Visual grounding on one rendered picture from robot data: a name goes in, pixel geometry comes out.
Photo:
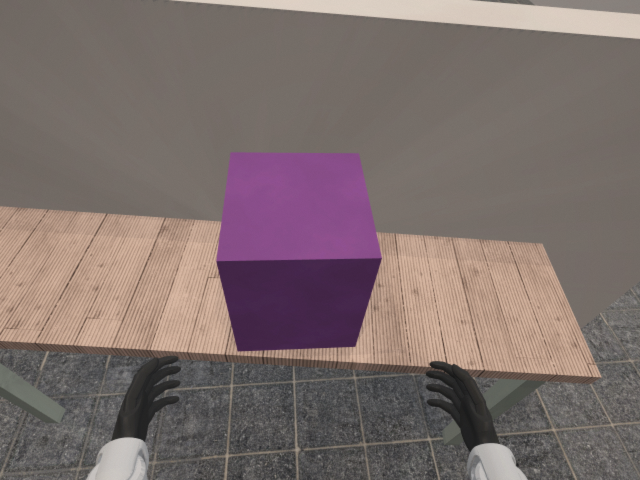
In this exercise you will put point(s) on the left robot forearm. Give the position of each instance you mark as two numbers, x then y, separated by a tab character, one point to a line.
121	459

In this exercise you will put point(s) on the robot left hand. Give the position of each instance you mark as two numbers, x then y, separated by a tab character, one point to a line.
138	408

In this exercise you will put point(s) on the carton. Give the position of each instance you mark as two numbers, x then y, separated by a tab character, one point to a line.
298	252

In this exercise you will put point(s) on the table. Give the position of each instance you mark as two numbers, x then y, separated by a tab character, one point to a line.
125	285

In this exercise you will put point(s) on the robot right hand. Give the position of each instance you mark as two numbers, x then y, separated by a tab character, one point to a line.
469	408

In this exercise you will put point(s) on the right robot forearm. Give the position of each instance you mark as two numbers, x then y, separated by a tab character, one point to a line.
492	461

